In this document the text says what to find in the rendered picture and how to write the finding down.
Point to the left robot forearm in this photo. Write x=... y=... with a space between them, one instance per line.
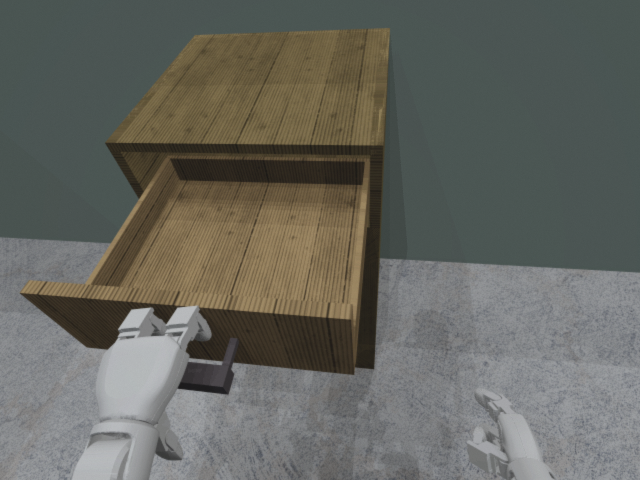
x=118 y=449

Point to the right robot forearm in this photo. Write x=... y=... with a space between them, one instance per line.
x=529 y=469

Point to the drawer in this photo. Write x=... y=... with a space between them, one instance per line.
x=271 y=249

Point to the handle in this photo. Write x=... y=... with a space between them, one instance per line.
x=209 y=377

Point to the left robot hand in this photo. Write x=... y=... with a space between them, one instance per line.
x=140 y=373

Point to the right robot hand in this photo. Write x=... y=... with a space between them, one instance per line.
x=493 y=449

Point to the cabinet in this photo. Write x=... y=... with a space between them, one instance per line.
x=305 y=94

